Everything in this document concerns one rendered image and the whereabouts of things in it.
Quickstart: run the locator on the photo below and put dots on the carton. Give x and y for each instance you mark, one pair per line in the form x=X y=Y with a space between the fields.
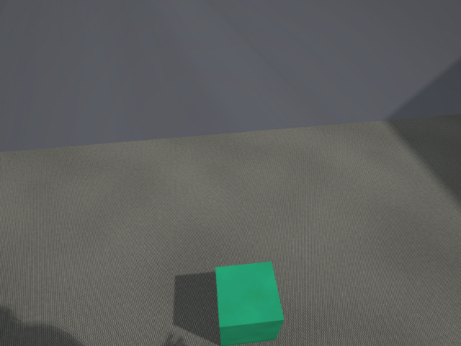
x=249 y=307

